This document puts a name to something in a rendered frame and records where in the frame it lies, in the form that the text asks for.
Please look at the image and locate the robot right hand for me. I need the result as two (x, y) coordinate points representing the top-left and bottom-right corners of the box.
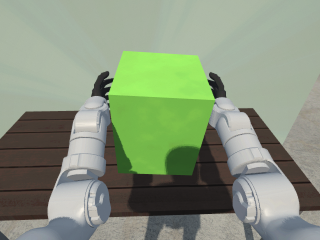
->
(207, 72), (227, 99)

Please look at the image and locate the right robot forearm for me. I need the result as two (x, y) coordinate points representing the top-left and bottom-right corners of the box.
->
(209, 97), (300, 211)

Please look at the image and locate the table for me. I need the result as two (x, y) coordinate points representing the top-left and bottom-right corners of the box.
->
(0, 108), (320, 240)

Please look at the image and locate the robot right upper arm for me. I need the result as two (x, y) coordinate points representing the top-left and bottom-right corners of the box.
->
(232, 172), (320, 240)

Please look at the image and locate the robot left hand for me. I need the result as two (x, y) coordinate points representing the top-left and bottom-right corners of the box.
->
(91, 71), (114, 108)

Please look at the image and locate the left robot forearm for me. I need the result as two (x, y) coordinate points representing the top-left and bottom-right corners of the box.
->
(47, 96), (111, 220)

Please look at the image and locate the robot left upper arm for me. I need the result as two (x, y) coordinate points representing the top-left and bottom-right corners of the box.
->
(15, 179), (111, 240)

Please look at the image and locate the carton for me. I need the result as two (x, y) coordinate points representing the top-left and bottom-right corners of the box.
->
(108, 51), (215, 176)

